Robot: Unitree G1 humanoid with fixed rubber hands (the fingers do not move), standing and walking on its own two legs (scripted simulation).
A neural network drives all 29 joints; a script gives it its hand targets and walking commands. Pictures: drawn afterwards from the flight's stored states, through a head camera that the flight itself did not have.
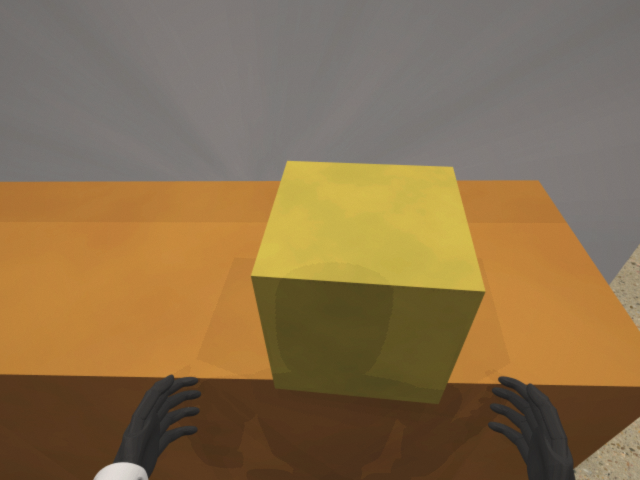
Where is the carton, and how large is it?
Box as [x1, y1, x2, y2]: [251, 161, 485, 403]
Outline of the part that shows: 287,161 251,274 275,388 438,403 485,291 452,167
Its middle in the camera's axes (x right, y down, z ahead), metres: +0.05 +0.05 +0.48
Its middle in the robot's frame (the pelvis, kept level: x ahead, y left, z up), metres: +0.35 -0.03 +0.11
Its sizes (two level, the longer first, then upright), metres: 0.204 0.195 0.215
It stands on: a pedestal, 0.77 m high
